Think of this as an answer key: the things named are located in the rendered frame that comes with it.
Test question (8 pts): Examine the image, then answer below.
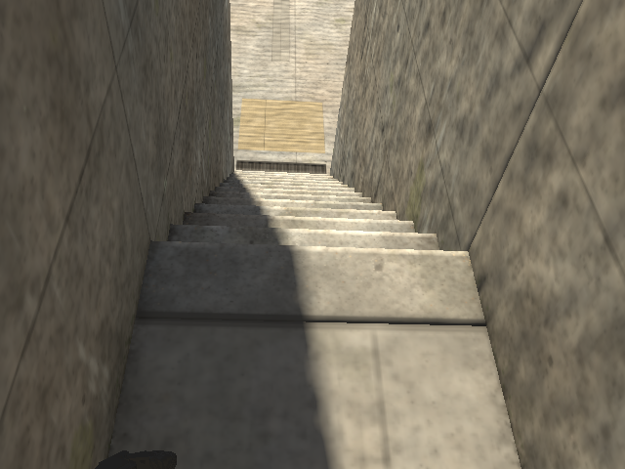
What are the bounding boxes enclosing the stairs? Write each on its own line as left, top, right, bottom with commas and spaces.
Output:
167, 170, 439, 250

